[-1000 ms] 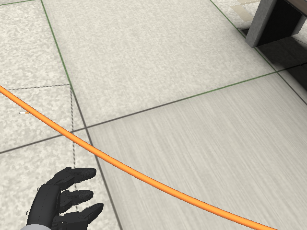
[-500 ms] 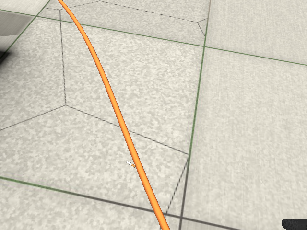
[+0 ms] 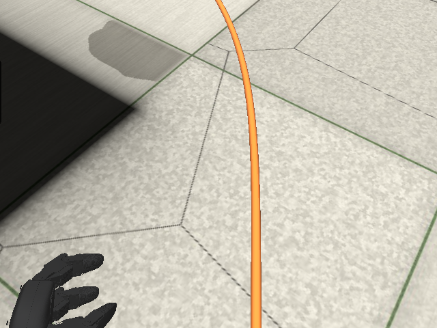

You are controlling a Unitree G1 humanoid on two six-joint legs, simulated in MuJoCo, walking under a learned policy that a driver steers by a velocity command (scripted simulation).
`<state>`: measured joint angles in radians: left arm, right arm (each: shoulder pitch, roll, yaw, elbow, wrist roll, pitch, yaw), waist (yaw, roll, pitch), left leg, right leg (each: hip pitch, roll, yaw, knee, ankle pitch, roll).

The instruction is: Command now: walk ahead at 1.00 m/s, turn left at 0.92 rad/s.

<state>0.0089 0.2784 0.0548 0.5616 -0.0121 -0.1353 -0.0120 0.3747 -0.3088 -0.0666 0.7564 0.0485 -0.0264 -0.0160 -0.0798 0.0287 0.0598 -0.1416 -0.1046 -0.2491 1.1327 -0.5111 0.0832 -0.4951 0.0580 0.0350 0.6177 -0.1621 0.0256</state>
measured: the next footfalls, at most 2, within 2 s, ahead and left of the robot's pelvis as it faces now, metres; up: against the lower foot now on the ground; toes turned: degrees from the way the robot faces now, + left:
left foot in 0.40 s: +0.53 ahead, +0.17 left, +0.00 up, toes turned -1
right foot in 0.74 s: +0.74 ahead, -0.10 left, +0.00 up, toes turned -4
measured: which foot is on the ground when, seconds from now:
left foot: up 0.00-0.38, down 0.40-0.76, up 0.78-1.00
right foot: down 0.00-0.38, up 0.40-0.72, down 0.74-1.00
